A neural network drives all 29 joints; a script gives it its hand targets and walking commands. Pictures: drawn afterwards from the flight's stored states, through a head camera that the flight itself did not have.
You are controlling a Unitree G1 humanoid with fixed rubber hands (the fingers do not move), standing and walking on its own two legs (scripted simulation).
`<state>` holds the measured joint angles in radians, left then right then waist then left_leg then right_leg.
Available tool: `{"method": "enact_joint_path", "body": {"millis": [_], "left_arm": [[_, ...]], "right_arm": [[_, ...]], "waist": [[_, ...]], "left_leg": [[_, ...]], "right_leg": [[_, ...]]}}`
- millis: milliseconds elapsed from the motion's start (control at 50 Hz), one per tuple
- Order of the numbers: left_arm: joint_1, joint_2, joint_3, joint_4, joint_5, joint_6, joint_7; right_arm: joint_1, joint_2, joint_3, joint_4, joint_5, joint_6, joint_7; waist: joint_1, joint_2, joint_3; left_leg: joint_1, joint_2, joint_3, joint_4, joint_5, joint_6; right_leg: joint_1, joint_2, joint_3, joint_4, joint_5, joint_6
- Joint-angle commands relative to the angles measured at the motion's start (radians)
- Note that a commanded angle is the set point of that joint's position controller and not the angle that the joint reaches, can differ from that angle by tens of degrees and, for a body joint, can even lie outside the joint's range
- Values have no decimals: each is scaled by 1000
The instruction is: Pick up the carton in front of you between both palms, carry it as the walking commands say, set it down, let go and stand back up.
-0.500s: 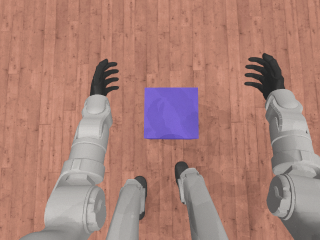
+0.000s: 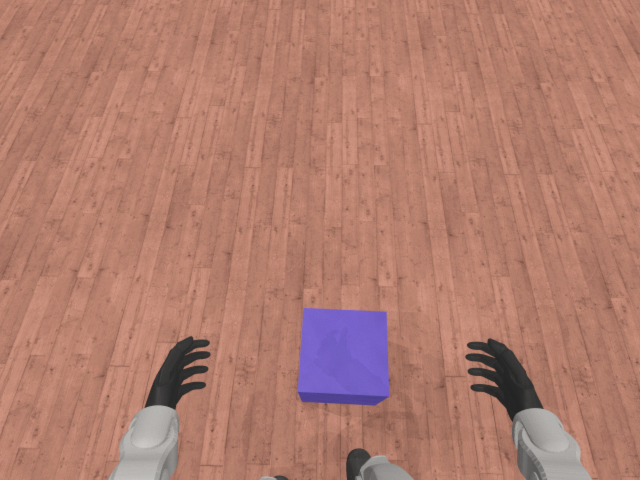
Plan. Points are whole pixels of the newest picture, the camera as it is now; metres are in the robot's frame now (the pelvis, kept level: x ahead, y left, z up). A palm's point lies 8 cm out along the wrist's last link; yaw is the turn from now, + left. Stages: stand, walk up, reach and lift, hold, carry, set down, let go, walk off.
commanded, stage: let go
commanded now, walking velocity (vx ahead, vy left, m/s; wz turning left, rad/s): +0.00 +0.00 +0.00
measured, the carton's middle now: (341, 359) +0.38 -0.06 -0.63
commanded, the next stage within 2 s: stand in 0.64 s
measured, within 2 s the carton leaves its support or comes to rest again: neither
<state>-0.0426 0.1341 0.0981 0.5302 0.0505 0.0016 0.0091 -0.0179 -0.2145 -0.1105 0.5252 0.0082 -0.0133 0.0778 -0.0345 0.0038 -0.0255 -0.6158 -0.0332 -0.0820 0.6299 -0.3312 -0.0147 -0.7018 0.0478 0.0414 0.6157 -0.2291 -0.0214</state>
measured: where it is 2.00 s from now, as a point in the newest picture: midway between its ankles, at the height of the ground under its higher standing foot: outside the picture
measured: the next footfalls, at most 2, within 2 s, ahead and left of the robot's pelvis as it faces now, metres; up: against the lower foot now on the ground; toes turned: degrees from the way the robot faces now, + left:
none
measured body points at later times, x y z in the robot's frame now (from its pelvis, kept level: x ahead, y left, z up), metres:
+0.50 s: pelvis +0.02 +0.03 +0.02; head +0.03 +0.03 +0.47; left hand +0.19 +0.26 -0.05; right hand +0.19 -0.20 -0.06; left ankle -0.03 +0.13 -0.72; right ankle +0.03 -0.10 -0.72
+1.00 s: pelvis +0.03 +0.01 +0.02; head +0.04 +0.00 +0.47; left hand +0.17 +0.31 -0.07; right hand +0.18 -0.28 -0.08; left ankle -0.03 +0.13 -0.72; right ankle +0.03 -0.10 -0.72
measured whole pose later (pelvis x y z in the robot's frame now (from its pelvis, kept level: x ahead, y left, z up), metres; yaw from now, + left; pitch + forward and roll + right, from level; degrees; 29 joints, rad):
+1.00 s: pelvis +0.03 +0.01 +0.02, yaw +1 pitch +0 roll +0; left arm 0.17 0.32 0.04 0.77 0.04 0.01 0.02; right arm 0.21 -0.34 -0.05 0.66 -0.04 0.02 -0.02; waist 0.00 0.04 0.01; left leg -0.14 -0.03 -0.08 0.50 -0.36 0.01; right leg -0.22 0.03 0.02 0.51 -0.28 -0.01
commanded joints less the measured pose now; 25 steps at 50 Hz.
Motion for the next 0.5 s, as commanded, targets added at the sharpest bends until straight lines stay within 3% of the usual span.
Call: {"method": "enact_joint_path", "body": {"millis": [0, 100, 240, 340, 480], "left_arm": [[73, 94, 4, -113, -14, -30, -16], [178, 115, -16, -150, -28, -23, -37], [214, 133, -40, -188, -38, 43, -62], [212, 140, -47, -197, -43, 86, -68], [229, 153, -36, -201, -39, 110, -67]], "right_arm": [[95, -88, -2, -125, 6, -27, -11], [183, -90, 27, -164, 7, -9, -14], [205, -108, 32, -189, -6, 67, -3], [206, -117, 27, -191, -19, 115, -2], [220, -111, 27, -199, -22, 135, -5]], "waist": [[2, -18, -339], [20, 27, -161], [31, 64, 41], [27, 42, 92], [30, 30, 67]], "left_leg": [[113, -14, 58, -140, 228, -1], [279, 4, 45, -247, 244, -5], [272, 42, 31, -342, 149, 0], [288, 53, 27, -340, 170, 2], [382, 35, 33, -292, 317, -10]], "right_leg": [[593, -28, 6, -75, 394, 45], [643, -9, -19, -175, 268, 36], [747, 11, -55, -195, 165, 39], [772, 17, -57, -185, 158, 41], [761, 15, -41, -190, 218, 33]]}}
